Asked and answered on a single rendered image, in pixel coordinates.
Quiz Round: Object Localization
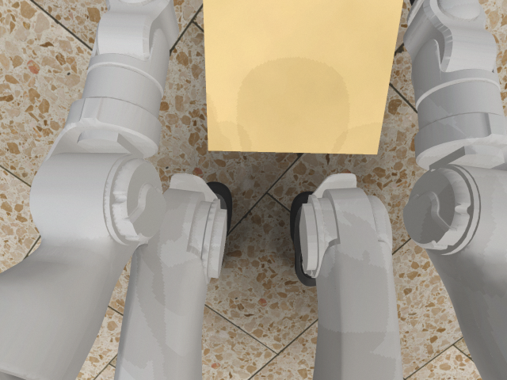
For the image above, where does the right robot thigh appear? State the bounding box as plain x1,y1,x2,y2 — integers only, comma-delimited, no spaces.
299,188,403,380

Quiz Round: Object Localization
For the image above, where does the left robot upper arm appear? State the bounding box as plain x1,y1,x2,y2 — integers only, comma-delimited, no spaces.
0,153,166,380

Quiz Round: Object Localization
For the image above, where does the carton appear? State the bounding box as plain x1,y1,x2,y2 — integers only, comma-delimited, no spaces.
203,0,403,154

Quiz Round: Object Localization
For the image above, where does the robot right forearm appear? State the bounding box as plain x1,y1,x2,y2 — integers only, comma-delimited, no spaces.
403,0,507,171

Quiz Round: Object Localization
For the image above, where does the left robot thigh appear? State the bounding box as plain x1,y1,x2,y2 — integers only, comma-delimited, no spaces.
114,188,227,380

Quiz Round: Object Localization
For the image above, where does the right robot upper arm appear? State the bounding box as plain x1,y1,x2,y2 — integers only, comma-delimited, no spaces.
403,164,507,380

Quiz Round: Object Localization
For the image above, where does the robot left forearm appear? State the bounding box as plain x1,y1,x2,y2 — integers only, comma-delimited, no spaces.
29,0,179,211

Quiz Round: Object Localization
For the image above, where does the robot thigh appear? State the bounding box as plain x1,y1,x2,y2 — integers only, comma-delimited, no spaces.
114,188,227,380
299,188,403,380

